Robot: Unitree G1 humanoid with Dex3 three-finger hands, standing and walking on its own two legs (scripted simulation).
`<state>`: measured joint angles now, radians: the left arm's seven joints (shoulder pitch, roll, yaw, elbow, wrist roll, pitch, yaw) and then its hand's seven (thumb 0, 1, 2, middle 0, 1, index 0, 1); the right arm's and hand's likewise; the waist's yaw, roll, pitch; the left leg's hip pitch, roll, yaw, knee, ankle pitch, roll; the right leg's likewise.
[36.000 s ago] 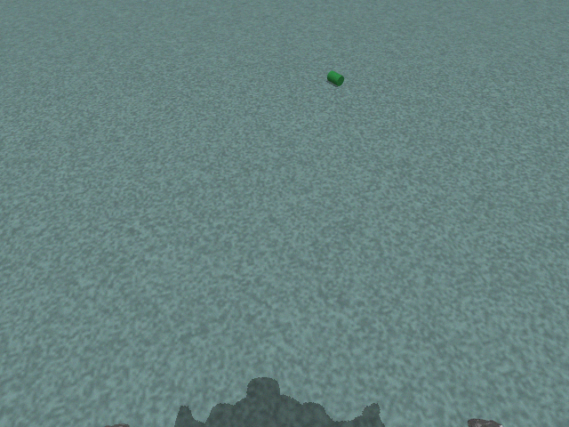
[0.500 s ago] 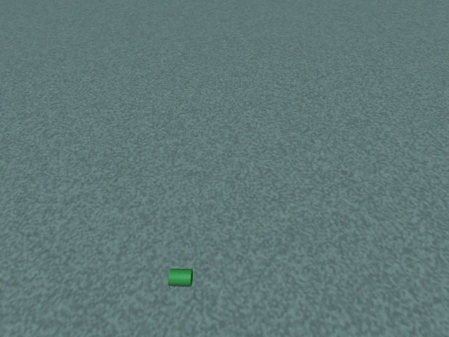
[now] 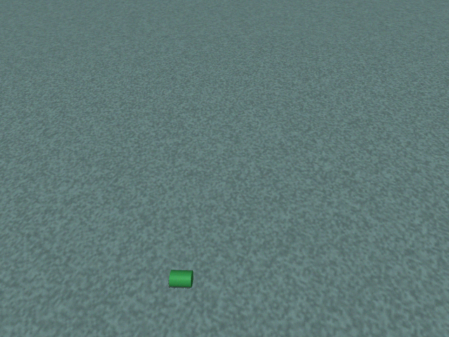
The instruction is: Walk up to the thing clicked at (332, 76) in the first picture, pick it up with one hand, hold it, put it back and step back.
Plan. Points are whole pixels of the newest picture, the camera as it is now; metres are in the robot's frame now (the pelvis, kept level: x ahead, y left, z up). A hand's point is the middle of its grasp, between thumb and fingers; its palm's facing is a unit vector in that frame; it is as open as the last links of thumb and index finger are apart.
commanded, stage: stand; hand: left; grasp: from above
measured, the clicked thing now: (181, 278) +0.43 +0.23 -0.75
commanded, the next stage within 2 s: step back in 0.84 s
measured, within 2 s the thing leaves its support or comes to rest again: neither
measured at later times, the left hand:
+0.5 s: hand out of the picture +0.06 +0.25 -0.16, palm faces +0.02 -0.94 -0.34, open 7.4 cm
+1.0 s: hand out of the picture +0.08 +0.27 -0.16, palm faces +0.03 -0.93 -0.36, open 7.4 cm
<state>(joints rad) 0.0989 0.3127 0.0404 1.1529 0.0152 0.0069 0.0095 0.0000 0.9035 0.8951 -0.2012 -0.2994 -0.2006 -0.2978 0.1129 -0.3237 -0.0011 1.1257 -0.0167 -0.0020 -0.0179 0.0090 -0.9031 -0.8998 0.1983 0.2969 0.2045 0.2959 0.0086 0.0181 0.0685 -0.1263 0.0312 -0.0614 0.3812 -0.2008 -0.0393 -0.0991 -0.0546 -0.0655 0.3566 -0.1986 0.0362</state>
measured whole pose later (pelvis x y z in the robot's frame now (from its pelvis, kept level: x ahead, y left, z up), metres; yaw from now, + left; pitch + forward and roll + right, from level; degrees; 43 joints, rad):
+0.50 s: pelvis +0.00 +0.00 +0.00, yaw +0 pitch -3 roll +0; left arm 0.11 0.33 0.04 1.15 0.02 0.00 0.00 0.00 0.90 0.90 -0.20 -0.30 -0.20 -0.30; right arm 0.12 -0.33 0.00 1.13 -0.01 0.00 -0.01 0.01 -0.90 -0.90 0.20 0.30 0.20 0.30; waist 0.01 0.01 0.06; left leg -0.13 0.03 -0.07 0.37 -0.19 -0.04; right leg -0.10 -0.06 -0.07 0.35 -0.20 0.03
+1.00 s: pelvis -0.02 +0.01 -0.01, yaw +1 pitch -2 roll +0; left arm 0.07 0.35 0.07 1.03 0.01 0.03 0.01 0.00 0.90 0.89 -0.20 -0.30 -0.20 -0.30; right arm 0.08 -0.39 -0.04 1.02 0.01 0.05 0.01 0.01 -0.90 -0.90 0.20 0.30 0.20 0.30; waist -0.01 0.01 0.15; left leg -0.33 -0.01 -0.05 0.76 -0.37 0.03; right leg -0.22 -0.08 -0.06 0.50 -0.23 0.03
